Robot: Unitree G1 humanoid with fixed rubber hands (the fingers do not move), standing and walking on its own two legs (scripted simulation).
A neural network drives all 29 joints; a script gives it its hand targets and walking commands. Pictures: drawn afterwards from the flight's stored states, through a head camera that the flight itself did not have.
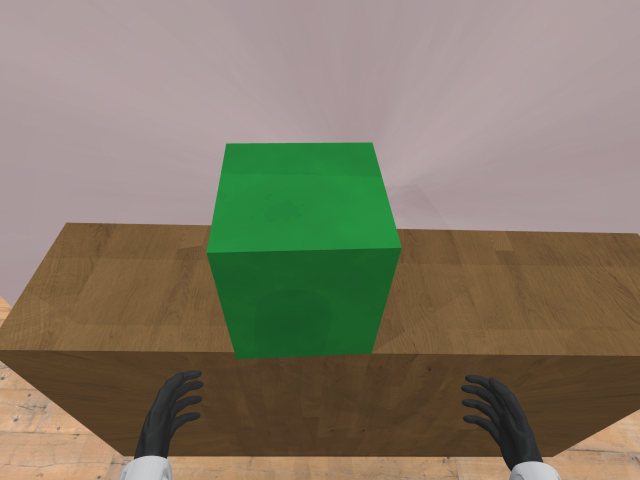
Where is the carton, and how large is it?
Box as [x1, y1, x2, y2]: [207, 142, 401, 358]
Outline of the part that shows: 371,142 226,143 207,247 207,256 236,358 371,352 401,248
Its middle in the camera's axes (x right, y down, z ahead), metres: -0.03 +0.02 +0.61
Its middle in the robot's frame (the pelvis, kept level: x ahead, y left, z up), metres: +0.44 +0.03 +0.01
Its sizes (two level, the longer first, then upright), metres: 0.225 0.220 0.268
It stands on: a pedestal, 0.66 m high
